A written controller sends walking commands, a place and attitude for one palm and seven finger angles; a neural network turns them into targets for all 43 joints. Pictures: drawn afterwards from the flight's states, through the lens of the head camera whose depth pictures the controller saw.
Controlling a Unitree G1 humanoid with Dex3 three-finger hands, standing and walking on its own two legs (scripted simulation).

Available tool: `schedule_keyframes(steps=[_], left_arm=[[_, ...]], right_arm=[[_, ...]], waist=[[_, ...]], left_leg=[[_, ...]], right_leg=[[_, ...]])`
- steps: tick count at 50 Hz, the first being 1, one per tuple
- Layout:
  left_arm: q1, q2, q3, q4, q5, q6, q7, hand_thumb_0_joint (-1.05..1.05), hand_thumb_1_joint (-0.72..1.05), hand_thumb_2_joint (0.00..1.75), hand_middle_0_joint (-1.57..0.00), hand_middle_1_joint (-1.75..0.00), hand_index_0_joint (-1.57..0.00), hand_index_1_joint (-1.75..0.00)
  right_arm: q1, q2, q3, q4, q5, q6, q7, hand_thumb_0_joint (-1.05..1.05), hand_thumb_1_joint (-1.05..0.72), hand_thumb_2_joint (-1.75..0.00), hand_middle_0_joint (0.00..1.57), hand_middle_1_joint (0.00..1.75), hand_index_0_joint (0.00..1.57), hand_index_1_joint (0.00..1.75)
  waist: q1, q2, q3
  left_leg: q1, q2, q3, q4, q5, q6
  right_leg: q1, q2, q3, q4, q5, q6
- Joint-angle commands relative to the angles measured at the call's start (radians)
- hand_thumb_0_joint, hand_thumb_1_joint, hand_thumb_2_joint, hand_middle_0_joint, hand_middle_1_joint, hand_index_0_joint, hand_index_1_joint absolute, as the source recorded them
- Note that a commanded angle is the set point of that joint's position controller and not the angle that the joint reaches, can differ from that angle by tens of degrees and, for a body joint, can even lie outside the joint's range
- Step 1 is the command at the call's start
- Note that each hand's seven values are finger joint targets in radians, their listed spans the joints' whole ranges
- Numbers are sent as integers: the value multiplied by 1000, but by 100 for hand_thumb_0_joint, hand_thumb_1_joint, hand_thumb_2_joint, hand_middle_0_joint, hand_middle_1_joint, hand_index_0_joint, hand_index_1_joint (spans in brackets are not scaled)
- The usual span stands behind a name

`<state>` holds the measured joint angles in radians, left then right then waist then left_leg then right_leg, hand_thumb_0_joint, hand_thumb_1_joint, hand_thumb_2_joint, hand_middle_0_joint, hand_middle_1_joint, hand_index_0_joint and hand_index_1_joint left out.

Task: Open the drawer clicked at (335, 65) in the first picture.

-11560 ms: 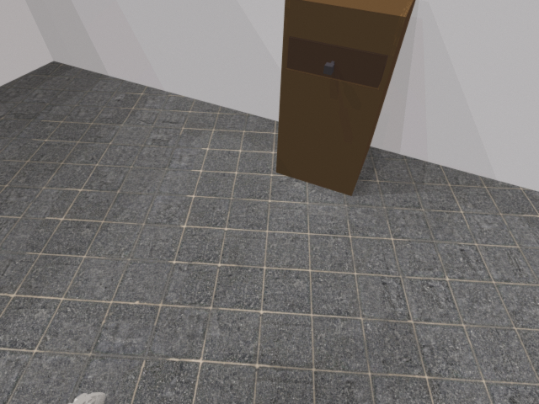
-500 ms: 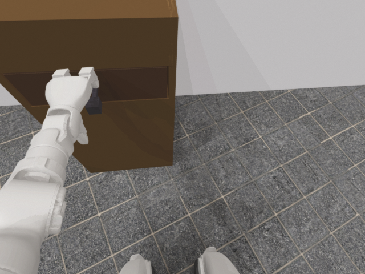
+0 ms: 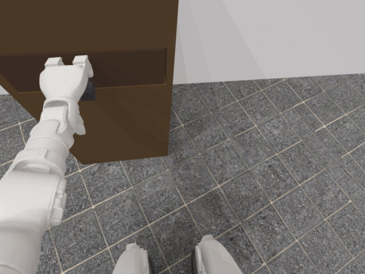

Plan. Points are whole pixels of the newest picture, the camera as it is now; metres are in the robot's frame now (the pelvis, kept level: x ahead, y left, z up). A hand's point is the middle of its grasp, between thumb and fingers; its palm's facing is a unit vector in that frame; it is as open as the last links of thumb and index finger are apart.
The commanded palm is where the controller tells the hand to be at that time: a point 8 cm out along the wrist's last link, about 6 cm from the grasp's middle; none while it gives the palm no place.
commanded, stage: lower the fingers behind the handle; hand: left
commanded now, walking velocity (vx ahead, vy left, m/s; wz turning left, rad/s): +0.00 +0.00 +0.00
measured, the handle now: (87, 85) +0.57 +0.18 -0.02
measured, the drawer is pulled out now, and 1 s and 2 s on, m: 0.00 0.00 0.00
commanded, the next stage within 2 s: lift the fingers back up to retry in 0.78 s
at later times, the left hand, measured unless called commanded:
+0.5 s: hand (76, 96) +0.53 +0.20 -0.01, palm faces -0.01 -0.01 -1.00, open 13.7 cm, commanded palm +0.51 +0.18 +0.02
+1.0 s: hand (76, 96) +0.53 +0.20 -0.01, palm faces -0.04 -0.02 -1.00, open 13.7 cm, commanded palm +0.52 +0.18 +0.03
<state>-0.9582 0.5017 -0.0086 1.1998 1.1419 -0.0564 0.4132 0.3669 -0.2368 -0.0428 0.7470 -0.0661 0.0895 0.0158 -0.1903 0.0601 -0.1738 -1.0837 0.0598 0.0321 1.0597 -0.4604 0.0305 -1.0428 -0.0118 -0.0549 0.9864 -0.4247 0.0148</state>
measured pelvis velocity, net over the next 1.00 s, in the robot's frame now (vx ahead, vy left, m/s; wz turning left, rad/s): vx -0.04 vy -0.01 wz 0.00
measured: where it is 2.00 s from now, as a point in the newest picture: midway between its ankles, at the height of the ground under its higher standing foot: outside the picture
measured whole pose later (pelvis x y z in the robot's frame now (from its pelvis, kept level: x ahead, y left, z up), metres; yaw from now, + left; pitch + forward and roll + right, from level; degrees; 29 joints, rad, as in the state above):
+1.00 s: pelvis -0.04 -0.01 -0.04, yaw +0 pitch +30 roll -3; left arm -1.12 0.61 -0.03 1.21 1.12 -0.02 0.30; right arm 0.37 -0.25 0.00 0.69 -0.03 0.05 -0.02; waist -0.23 0.07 -0.15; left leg -1.29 0.07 0.01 1.22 -0.45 0.03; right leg -1.25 -0.01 -0.07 1.15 -0.43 0.00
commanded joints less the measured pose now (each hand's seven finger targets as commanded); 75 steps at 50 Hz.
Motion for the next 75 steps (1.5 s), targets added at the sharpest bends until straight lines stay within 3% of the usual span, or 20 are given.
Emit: schedule_keyframes(steps=[1, 3, 4, 7, 11, 14, 21, 24, 26, 28, 35, 38, 42, 51, 56, 57, 59, 64, 70, 75], left_arm=[[-423, 188, 9, -124, -1, 54, 44, 0, -50, 30, -30, -120, -30, -120], [-432, 233, 30, -94, -2, 70, 35, 0, -50, 30, -30, -120, -30, -120], [-442, 204, 3, -90, -3, 76, 28, 0, -50, 30, -30, -120, -30, -120], [-431, 238, 20, -61, -5, 83, 4, 0, -50, 30, -30, -120, -30, -120], [-395, 218, -2, -41, -1, 73, -27, 0, -50, 30, -30, -120, -30, -120], [-396, 194, -23, -20, -1, 63, -39, 0, -50, 30, -30, -120, -30, -120], [-440, 225, -21, -29, 12, 73, -45, 0, -50, 30, -30, -120, -30, -120], [-486, 203, -51, -26, 9, 91, -53, 0, -50, 30, -30, -120, -30, -120], [-473, 245, -22, -22, 0, 102, -61, 0, -50, 30, -30, -120, -30, -120], [-503, 248, -30, -34, -4, 104, -75, 0, -50, 30, -30, -120, -30, -120], [-496, 260, -35, -26, -11, 81, -113, 0, -50, 30, -30, -120, -30, -120], [-510, 283, -23, -54, -10, 58, -118, 0, -50, 30, -30, -120, -30, -120], [-499, 284, -18, -41, -11, 47, -115, 0, -50, 30, -30, -120, -30, -120], [-567, 332, 15, -184, -21, 61, -84, 0, -50, 30, -30, -120, -30, -120], [-571, 377, 58, -256, -40, 43, -73, 0, -50, 30, -30, -120, -30, -120], [-573, 346, 46, -283, -44, 32, -71, 0, -50, 30, -30, -120, -30, -120], [-559, 304, 23, -272, -47, 23, -59, 0, -50, 30, -30, -120, -30, -120], [-492, 284, 27, -225, -58, 28, -40, 0, -50, 30, -30, -120, -30, -120], [-456, 198, -23, -233, -63, 40, -52, 0, -50, 30, -30, -120, -30, -120], [-417, 215, 4, -249, -66, 20, -66, 0, -50, 30, -30, -120, -30, -120]], right_arm=[[188, -197, -61, -21, 2, -6, -13, 0, -90, -90, 20, 30, 20, 30], [187, -204, -53, -21, 4, -2, -16, 0, -90, -90, 20, 30, 20, 30], [184, -200, -54, -26, 6, -3, -17, 0, -90, -90, 20, 30, 20, 30], [184, -205, -44, -30, 9, -2, -24, 0, -90, -90, 20, 30, 20, 30], [178, -200, -40, -49, 13, -5, -28, 0, -90, -90, 20, 30, 20, 30], [178, -200, -40, -56, 17, -12, -32, 0, -90, -90, 20, 30, 20, 30], [183, -207, -36, -70, 22, -21, -35, 0, -90, -90, 20, 30, 20, 30], [186, -205, -34, -72, 28, -24, -36, 0, -90, -90, 20, 30, 20, 30], [185, -210, -29, -73, 31, -26, -36, 0, -90, -90, 20, 30, 20, 30], [189, -209, -27, -78, 34, -28, -42, 0, -90, -90, 20, 30, 20, 30], [187, -206, -14, -84, 41, -41, -52, 0, -90, -90, 20, 30, 20, 30], [194, -204, -15, -88, 40, -48, -56, 0, -90, -90, 20, 30, 20, 30], [194, -204, -14, -83, 40, -52, -55, 0, -90, -90, 20, 30, 20, 30], [211, -201, -24, -80, 41, -47, -50, 0, -90, -90, 20, 30, 20, 30], [215, -199, -27, -69, 39, -45, -56, 0, -90, -90, 20, 30, 20, 30], [213, -194, -31, -67, 37, -47, -56, 0, -90, -90, 20, 30, 20, 30], [216, -191, -36, -53, 35, -48, -55, 0, -90, -90, 20, 30, 20, 30], [217, -193, -39, -38, 32, -34, -50, 0, -90, -90, 20, 30, 20, 30], [219, -189, -52, -35, 33, -13, -41, 0, -90, -90, 20, 30, 20, 30], [216, -190, -60, -34, 32, 1, -41, 0, -90, -90, 20, 30, 20, 30]], waist=[[-25, 91, -457], [-28, 67, -444], [-40, 71, -438], [-35, 50, -425], [-34, 62, -401], [-54, 35, -368], [-59, 55, -404], [-77, 67, -402], [-65, 67, -415], [-75, 65, -435], [-77, 50, -384], [-76, 56, -422], [-73, 38, -397], [-49, 128, -531], [-26, 123, -564], [-26, 140, -583], [-37, 132, -528], [-21, 99, -455], [-11, 99, -428], [7, 82, -431]], left_leg=[[430, -42, -69, -81, 435, 0], [394, -45, -67, -82, 399, 5], [385, -46, -64, -80, 382, 8], [347, -47, -62, -76, 351, 12], [305, -48, -57, -58, 312, 13], [267, -44, -61, -42, 261, 18], [218, -45, -65, -1, 216, 20], [215, -43, -72, -3, 180, 20], [206, -46, -68, -4, 163, 22], [202, -46, -69, -1, 152, 24], [148, -46, -65, -4, 85, 29], [141, -48, -62, 9, 95, 33], [114, -47, -58, 15, 87, 34], [296, -46, -74, -35, 191, 23], [379, -47, -72, -85, 256, 21], [428, -45, -78, -90, 300, 18], [452, -43, -75, -106, 309, 17], [474, -51, -56, -158, 358, 15], [573, -48, -50, -208, 473, 6], [615, -51, -43, -233, 552, 5]], right_leg=[[127, 70, -15, -88, 270, -46], [133, 68, -13, -82, 255, -44], [124, 70, -13, -85, 248, -44], [126, 67, -10, -73, 233, -44], [96, 65, -12, -57, 203, -46], [46, 63, -13, -48, 162, -43], [3, 61, -10, -7, 124, -45], [-23, 61, -13, -3, 98, -43], [-5, 60, -11, -6, 88, -43], [-3, 59, -9, -3, 83, -39], [-7, 59, -5, -9, 44, -38], [8, 58, 2, -3, 55, -37], [0, 60, 3, -1, 46, -38], [71, 66, -2, -45, 111, -37], [169, 69, 1, -95, 167, -35], [163, 71, -1, -100, 188, -38], [157, 72, -3, -129, 194, -35], [237, 75, -1, -183, 250, -37], [297, 80, -7, -228, 333, -41], [360, 77, -3, -246, 403, -41]])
